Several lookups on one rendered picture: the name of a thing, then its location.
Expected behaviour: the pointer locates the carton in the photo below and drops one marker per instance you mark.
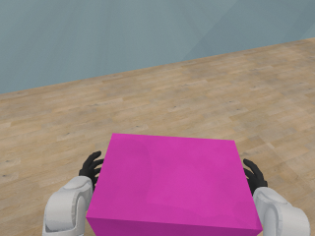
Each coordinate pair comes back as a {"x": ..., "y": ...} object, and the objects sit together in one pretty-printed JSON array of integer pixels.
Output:
[{"x": 172, "y": 186}]

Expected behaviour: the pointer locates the robot left hand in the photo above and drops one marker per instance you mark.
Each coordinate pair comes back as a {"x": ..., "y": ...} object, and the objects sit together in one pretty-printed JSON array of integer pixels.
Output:
[{"x": 89, "y": 167}]

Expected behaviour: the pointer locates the right robot forearm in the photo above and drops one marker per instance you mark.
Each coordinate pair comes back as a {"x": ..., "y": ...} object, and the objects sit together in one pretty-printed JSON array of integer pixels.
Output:
[{"x": 278, "y": 216}]

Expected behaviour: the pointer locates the left robot forearm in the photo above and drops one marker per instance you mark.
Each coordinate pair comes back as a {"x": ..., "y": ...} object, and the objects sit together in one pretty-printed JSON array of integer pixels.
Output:
[{"x": 65, "y": 211}]

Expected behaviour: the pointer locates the robot right hand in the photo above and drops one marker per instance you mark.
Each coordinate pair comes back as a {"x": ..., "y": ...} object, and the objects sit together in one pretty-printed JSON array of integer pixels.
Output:
[{"x": 256, "y": 179}]

